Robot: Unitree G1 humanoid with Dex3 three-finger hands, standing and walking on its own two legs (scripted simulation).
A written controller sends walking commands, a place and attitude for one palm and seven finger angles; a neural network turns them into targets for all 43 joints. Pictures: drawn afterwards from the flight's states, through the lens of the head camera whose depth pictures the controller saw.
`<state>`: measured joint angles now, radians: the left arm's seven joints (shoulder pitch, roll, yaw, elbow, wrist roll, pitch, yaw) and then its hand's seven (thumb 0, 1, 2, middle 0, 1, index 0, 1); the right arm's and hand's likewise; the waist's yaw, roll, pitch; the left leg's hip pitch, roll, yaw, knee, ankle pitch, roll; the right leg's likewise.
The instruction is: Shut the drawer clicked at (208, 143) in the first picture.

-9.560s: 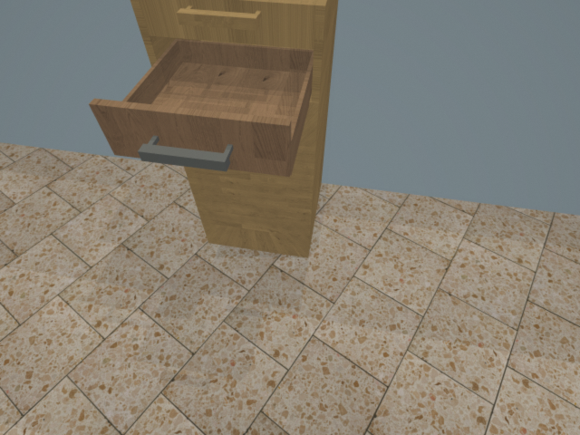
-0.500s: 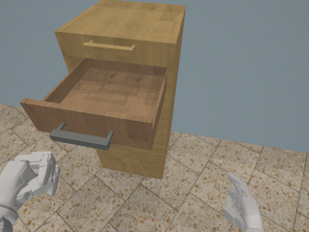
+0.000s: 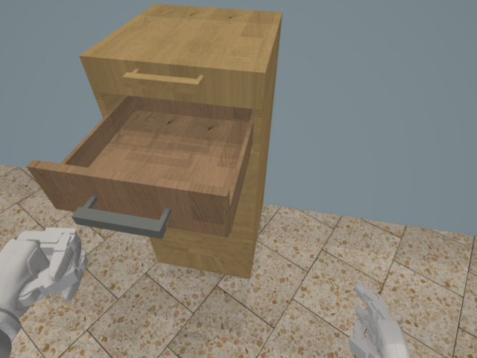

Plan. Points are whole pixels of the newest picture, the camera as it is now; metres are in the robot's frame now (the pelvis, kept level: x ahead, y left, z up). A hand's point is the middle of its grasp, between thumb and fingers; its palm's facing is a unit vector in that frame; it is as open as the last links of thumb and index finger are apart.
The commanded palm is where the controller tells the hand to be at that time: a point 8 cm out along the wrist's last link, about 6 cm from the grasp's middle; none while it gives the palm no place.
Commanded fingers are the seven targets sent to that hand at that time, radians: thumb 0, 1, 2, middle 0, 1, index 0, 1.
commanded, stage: raise the hand and make a fist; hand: left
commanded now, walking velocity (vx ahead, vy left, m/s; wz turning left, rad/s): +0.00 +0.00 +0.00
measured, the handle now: (124, 214) +0.35 +0.26 +0.04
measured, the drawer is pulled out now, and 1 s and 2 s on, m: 0.28 0.28 0.27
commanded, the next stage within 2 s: bring the fist close to the handle in 0.08 s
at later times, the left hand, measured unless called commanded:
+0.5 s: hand (84, 266) +0.21 +0.25 +0.10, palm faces +0.02 -0.99 -0.11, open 3.3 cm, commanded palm +0.18 +0.30 +0.11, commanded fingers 0.00 0.90 0.90 -1.40 -1.60 -1.40 -1.60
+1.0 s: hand (103, 267) +0.23 +0.25 +0.05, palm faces -0.04 -1.00 -0.04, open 3.3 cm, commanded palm +0.21 +0.29 +0.06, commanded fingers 0.00 0.90 0.90 -1.40 -1.60 -1.40 -1.60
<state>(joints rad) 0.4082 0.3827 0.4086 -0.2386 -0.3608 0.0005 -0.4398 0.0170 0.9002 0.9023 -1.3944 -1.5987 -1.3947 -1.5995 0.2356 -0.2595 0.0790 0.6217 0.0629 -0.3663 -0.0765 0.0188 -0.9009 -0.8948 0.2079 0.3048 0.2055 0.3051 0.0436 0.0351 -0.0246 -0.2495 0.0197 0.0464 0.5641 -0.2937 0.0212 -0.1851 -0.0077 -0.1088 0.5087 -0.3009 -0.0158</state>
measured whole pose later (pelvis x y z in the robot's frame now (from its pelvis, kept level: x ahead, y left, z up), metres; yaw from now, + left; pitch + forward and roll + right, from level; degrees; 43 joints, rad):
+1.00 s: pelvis -0.01 +0.01 -0.02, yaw -1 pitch +5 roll -1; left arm 0.18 0.34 0.38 0.20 -0.34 -0.22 -0.49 0.02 0.90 0.90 -1.39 -1.60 -1.39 -1.60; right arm 0.26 -0.27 0.04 0.62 0.04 -0.33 -0.08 0.02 -0.90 -0.89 0.21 0.30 0.20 0.30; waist 0.00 0.03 -0.03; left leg -0.46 0.02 0.06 0.73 -0.35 0.03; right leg -0.41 -0.02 -0.09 0.70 -0.36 -0.01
